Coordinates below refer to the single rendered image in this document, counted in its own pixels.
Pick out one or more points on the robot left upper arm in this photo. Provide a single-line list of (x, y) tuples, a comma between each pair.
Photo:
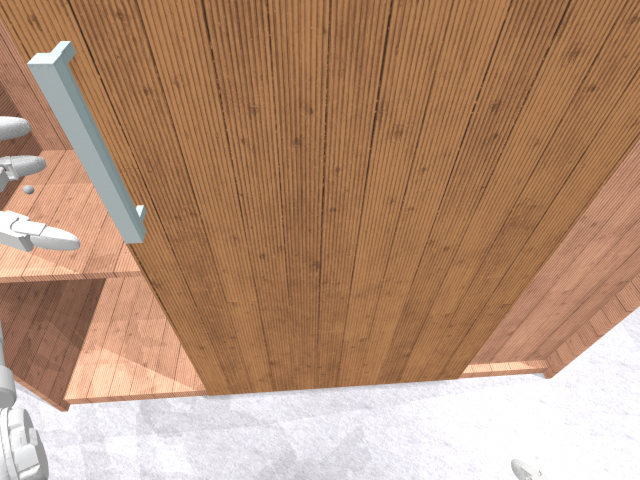
[(22, 454)]

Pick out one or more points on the robot right hand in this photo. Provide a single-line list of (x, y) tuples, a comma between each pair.
[(523, 471)]

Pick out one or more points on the robot left hand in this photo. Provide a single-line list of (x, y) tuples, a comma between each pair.
[(17, 230)]

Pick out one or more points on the wardrobe door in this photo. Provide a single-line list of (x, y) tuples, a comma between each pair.
[(347, 192), (598, 257)]

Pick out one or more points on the handle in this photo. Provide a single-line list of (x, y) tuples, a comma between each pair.
[(55, 79)]

